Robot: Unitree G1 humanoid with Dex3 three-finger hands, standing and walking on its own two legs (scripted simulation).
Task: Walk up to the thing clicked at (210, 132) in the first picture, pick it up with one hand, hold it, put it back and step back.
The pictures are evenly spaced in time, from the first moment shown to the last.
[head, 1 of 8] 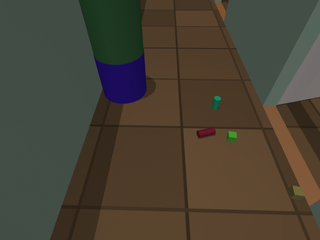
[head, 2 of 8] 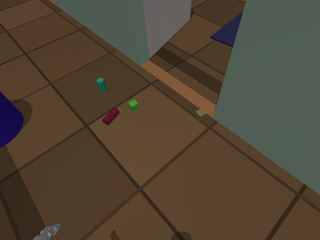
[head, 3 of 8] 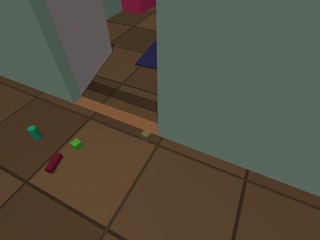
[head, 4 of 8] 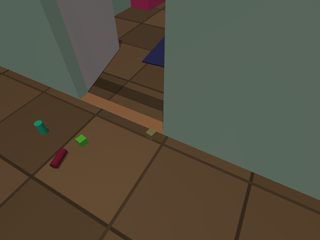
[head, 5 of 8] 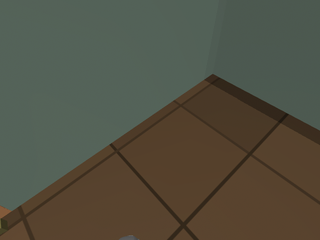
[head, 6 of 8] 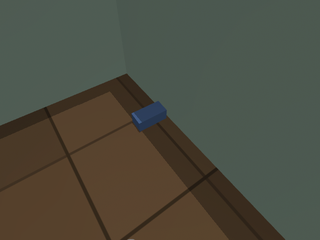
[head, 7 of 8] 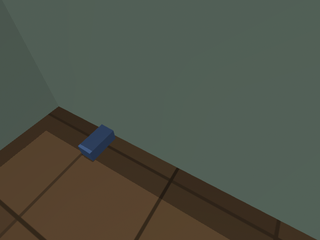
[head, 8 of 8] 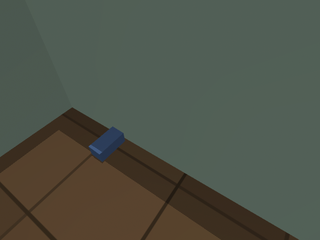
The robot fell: no
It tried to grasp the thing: no
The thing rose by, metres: 0.00
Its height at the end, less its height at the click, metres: +0.00
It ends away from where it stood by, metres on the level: 0.00
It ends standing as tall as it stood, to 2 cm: yes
